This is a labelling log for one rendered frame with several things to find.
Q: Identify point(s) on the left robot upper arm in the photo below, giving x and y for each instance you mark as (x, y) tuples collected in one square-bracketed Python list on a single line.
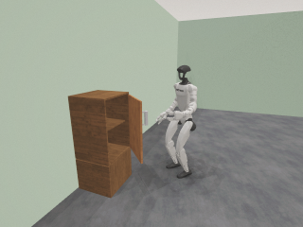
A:
[(193, 94)]

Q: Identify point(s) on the robot right foot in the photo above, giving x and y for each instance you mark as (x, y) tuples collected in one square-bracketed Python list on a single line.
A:
[(173, 165)]

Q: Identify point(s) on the left robot hand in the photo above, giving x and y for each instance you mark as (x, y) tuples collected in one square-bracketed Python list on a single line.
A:
[(177, 115)]

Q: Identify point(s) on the right robot hand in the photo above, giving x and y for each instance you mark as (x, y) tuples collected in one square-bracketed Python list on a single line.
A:
[(161, 117)]

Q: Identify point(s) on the left robot forearm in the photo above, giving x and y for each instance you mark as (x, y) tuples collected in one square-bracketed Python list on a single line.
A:
[(190, 110)]

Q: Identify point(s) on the handle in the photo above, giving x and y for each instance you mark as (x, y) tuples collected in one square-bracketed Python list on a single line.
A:
[(145, 118)]

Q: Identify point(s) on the cupboard door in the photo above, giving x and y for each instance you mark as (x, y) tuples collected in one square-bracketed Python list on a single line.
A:
[(136, 127)]

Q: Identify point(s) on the right robot forearm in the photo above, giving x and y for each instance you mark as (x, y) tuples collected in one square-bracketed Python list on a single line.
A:
[(172, 106)]

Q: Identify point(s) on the right robot thigh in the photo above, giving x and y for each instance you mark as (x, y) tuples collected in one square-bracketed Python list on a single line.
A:
[(171, 130)]

